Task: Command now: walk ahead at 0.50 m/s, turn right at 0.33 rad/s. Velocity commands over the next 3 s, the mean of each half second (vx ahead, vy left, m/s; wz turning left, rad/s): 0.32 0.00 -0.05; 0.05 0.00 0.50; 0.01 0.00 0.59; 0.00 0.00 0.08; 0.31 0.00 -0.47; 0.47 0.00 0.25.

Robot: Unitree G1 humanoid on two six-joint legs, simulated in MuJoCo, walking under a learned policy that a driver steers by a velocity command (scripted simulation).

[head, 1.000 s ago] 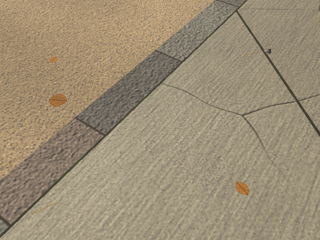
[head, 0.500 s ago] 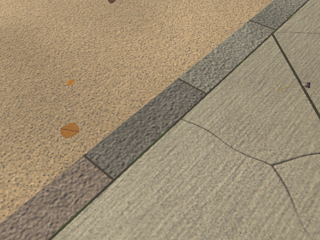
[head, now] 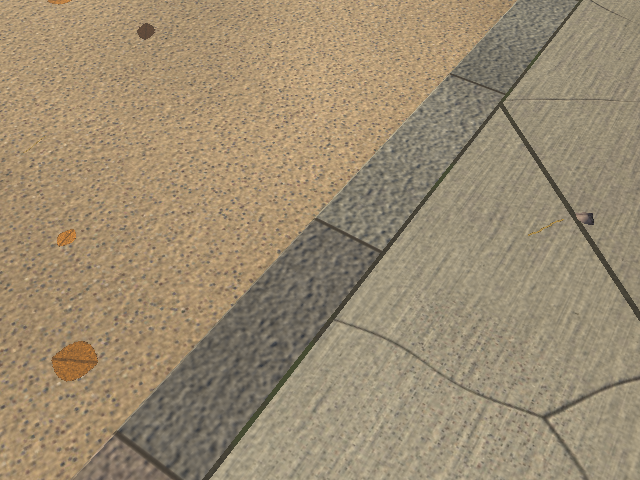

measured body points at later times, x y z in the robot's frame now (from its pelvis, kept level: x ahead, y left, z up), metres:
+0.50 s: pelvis +0.22 -0.05 -0.01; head +0.27 -0.06 +0.44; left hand +0.36 +0.20 -0.13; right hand +0.28 -0.33 -0.15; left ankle +0.21 +0.10 -0.67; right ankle +0.30 -0.15 -0.75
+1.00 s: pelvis +0.27 +0.00 +0.00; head +0.30 +0.05 +0.44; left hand +0.32 +0.30 -0.15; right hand +0.43 -0.25 -0.11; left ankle +0.27 +0.08 -0.75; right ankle +0.29 -0.14 -0.67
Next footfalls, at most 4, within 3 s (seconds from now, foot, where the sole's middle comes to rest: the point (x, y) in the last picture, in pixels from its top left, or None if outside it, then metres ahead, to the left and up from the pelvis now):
0.30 right None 0.34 -0.15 -0.78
0.74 left None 0.31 0.09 -0.78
1.26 right None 0.36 -0.10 -0.78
1.74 left None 0.24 0.14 -0.78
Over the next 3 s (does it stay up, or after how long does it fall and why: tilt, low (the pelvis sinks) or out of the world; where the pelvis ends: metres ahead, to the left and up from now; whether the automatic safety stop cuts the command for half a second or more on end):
stays up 0.68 0.10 0.00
